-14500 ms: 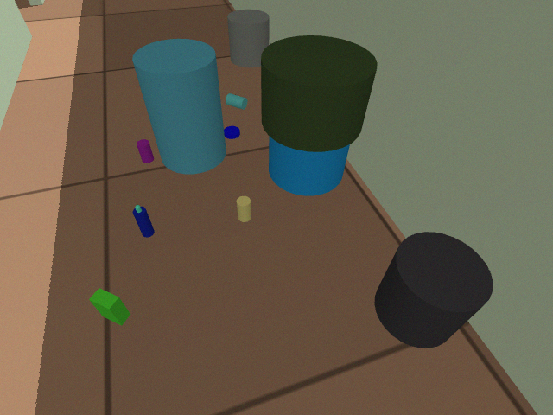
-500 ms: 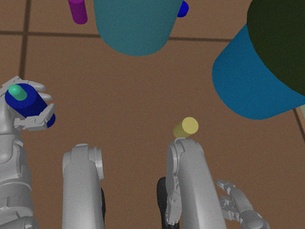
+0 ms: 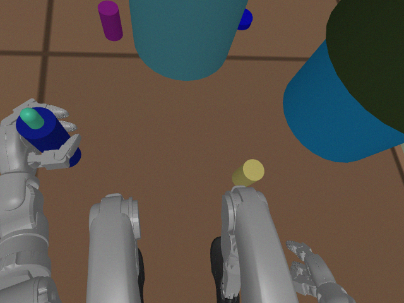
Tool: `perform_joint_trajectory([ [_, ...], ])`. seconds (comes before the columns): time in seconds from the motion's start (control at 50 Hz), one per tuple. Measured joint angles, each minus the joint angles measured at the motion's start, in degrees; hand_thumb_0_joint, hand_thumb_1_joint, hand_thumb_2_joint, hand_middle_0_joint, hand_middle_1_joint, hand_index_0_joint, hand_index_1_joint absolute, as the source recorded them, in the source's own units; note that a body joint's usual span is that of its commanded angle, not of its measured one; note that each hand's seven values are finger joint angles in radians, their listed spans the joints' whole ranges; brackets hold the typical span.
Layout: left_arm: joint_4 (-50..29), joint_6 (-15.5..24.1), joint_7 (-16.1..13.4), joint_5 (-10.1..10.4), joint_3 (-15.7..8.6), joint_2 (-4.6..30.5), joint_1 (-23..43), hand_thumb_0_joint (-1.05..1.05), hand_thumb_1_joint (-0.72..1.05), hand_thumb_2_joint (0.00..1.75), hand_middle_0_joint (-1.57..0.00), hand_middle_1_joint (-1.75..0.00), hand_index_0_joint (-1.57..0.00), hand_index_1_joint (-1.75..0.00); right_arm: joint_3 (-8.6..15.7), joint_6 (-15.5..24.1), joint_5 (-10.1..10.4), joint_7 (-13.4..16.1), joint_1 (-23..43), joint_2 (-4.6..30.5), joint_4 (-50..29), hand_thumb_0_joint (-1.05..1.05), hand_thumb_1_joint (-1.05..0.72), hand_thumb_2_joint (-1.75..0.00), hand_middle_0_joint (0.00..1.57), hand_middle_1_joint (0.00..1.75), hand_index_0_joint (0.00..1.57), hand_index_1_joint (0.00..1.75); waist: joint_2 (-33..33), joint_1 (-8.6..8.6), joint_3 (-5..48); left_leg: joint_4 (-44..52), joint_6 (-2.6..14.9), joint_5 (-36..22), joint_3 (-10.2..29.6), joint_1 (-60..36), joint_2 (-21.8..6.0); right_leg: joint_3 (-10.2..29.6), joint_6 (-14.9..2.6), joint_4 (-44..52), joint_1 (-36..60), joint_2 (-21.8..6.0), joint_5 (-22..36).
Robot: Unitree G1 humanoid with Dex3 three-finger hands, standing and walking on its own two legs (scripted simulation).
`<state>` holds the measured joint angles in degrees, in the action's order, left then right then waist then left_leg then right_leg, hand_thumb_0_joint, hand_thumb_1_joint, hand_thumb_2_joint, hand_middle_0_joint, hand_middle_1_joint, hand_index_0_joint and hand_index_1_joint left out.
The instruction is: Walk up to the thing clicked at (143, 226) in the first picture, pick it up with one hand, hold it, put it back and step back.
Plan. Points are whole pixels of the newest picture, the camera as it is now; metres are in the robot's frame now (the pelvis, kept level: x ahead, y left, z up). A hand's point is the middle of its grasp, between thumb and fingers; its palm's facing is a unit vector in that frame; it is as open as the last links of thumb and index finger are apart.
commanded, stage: lift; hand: left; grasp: from the side
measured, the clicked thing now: (50, 138) +0.42 +0.25 -0.04
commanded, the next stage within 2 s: none
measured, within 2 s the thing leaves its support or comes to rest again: neither
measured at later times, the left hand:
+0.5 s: hand (38, 134) +0.40 +0.24 +0.04, palm faces +0.13 -0.99 -0.04, open 7.2 cm
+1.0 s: hand out of the picture +0.38 +0.22 +0.21, palm faces +0.16 -0.99 -0.05, open 7.2 cm
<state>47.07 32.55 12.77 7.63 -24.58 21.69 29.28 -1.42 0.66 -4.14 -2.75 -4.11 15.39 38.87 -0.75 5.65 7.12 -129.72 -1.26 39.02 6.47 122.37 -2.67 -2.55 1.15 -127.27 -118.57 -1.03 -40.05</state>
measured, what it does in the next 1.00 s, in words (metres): rises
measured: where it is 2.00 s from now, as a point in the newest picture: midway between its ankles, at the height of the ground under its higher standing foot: (180, 294)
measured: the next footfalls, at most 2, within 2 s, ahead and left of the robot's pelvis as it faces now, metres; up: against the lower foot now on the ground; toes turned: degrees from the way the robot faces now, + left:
none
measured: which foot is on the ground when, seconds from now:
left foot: down 0.00-1.00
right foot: down 0.00-1.00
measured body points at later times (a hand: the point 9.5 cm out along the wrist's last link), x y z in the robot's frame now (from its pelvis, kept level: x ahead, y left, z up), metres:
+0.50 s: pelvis +0.00 +0.00 +0.05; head +0.18 +0.04 +0.46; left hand +0.39 +0.29 +0.04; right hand +0.16 -0.25 -0.07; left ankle +0.09 +0.13 -0.34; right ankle +0.10 -0.13 -0.34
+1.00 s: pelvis +0.03 +0.00 +0.20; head +0.17 +0.03 +0.63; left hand +0.37 +0.28 +0.22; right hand +0.21 -0.24 +0.09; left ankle +0.09 +0.13 -0.34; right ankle +0.09 -0.13 -0.34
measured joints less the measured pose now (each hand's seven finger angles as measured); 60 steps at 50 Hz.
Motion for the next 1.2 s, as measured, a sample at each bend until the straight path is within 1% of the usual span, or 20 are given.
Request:
perform_joint_trajectory([
  [0.12,-0.4,-0.3,0.3,-0.1,0.0,0.1,-0.2,0.00,-0.03,1.04,-0.85,-0.98,-0.91,-0.98,-0.1,0.0,0.2,0.1,-0.5,-0.1,-0.1,0.00,-0.91,-0.90,0.21,0.30,0.21,0.30,-0.1,0.32,0.3,0.8,0.07,-0.2,-0.2,-0.6,0.1,0.1,0.03,0.7,0.6,-0.1,0.1],
  [0.26,-3.8,-1.8,1.1,0.9,0.6,-0.3,-2.2,0.00,-0.03,1.03,-0.85,-0.98,-0.91,-0.98,0.2,0.1,1.0,0.6,-1.2,-0.2,-0.5,0.00,-0.92,-0.90,0.21,0.30,0.21,0.30,0.3,0.09,0.9,2.5,0.18,-0.4,-0.5,-1.9,0.2,0.2,0.07,2.4,2.0,-0.3,0.2],
  [0.36,-7.0,-3.6,0.8,1.5,1.8,-0.8,-4.2,0.00,-0.03,1.03,-0.85,-0.98,-0.91,-0.98,0.4,0.2,1.9,1.1,-1.6,-0.4,-1.1,0.00,-0.92,-0.90,0.21,0.30,0.21,0.30,0.7,-0.44,1.6,4.9,0.16,-0.6,-0.8,-3.8,0.2,0.2,-0.04,4.7,3.8,-0.4,0.4],
  [0.46,-10.9,-5.6,0.5,2.5,3.0,-1.7,-6.5,0.00,-0.03,1.03,-0.85,-0.98,-0.91,-0.98,0.6,0.6,2.8,1.7,-1.7,-0.6,-1.7,0.00,-0.92,-0.90,0.21,0.30,0.21,0.30,1.2,-1.08,2.2,8.0,0.17,-0.9,-1.1,-6.6,0.0,0.2,-0.10,7.7,6.4,-0.5,0.7],
  [0.54,-14.3,-7.4,-0.3,3.2,4.1,-2.6,-8.3,0.00,-0.03,1.03,-0.85,-0.98,-0.91,-0.98,0.8,0.7,3.5,2.2,-1.7,-0.8,-2.4,0.00,-0.91,-0.89,0.21,0.30,0.21,0.30,1.5,-1.62,2.7,11.0,0.13,-1.2,-1.3,-9.3,-0.1,0.1,-0.21,10.6,9.0,-0.5,1.1],
  [0.6,-17.1,-8.8,-1.1,3.3,5.0,-3.3,-9.8,0.00,-0.03,1.03,-0.85,-0.98,-0.91,-0.98,1.0,0.9,4.1,2.7,-1.7,-0.9,-2.8,0.00,-0.91,-0.89,0.21,0.30,0.21,0.30,1.6,-1.96,2.9,13.4,0.12,-1.3,-1.5,-11.8,-0.3,0.1,-0.25,13.0,11.4,-0.4,1.3],
  [0.68,-20.9,-10.8,-2.3,3.4,6.3,-4.0,-11.9,0.00,-0.03,1.03,-0.85,-0.98,-0.91,-0.98,1.3,1.0,4.8,3.3,-1.7,-1.0,-3.3,0.00,-0.90,-0.89,0.21,0.30,0.21,0.30,1.8,-2.32,3.0,17.0,0.16,-1.5,-1.8,-15.6,-0.4,0.1,-0.25,16.6,15.1,-0.4,1.5],
  [0.78,-25.8,-13.6,-4.6,3.5,7.9,-4.8,-15.0,0.00,-0.02,1.03,-0.85,-0.98,-0.91,-0.98,1.6,1.1,5.6,4.1,-2.1,-1.3,-3.9,0.00,-0.90,-0.89,0.21,0.30,0.21,0.30,2.0,-2.75,3.0,22.0,0.17,-1.6,-2.2,-21.4,-0.6,0.0,-0.25,21.7,20.9,-0.4,1.9],
  [0.94,-31.2,-17.0,-7.8,3.6,10.8,-5.4,-20.0,0.00,-0.02,1.03,-0.85,-0.98,-0.91,-0.98,1.4,1.7,6.3,5.2,-3.5,-2.2,-3.7,0.00,-0.89,-0.89,0.21,0.30,0.21,0.30,2.2,-2.92,3.2,31.9,0.19,-2.5,-2.6,-33.4,-0.7,-0.4,-0.22,31.9,33.0,-0.4,2.9],
  [1.0,-31.3,-17.6,-8.3,3.3,11.7,-5.5,-21.0,0.00,-0.02,1.03,-0.85,-0.98,-0.91,-0.98,1.2,2.2,6.4,5.6,-4.2,-2.4,-3.5,0.00,-0.89,-0.89,0.21,0.30,0.21,0.30,2.2,-2.86,3.1,35.9,0.22,-3.1,-2.7,-38.3,-0.8,-0.6,-0.19,36.2,38.0,-0.4,3.6],
  [1.1,-29.8,-17.9,-8.9,3.1,12.4,-5.7,-21.5,0.00,-0.02,1.03,-0.85,-0.98,-0.91,-0.98,0.9,2.9,6.4,5.8,-5.5,-2.6,-3.2,0.00,-0.89,-0.89,0.21,0.30,0.21,0.30,2.0,-2.64,3.0,42.1,0.28,-4.3,-3.0,-45.7,-0.8,-0.8,-0.13,42.6,45.5,-0.3,5.1],
  [1.2,-27.6,-17.4,-8.5,2.9,13.0,-5.8,-21.4,0.00,-0.02,1.03,-0.85,-0.98,-0.91,-0.98,0.9,3.3,6.3,5.7,-6.8,-2.5,-3.0,0.00,-0.89,-0.89,0.21,0.30,0.21,0.30,1.7,-2.53,2.1,47.5,0.38,-5.7,-3.4,-52.2,-0.8,-0.8,-0.03,48.2,52.0,-0.3,6.6],
])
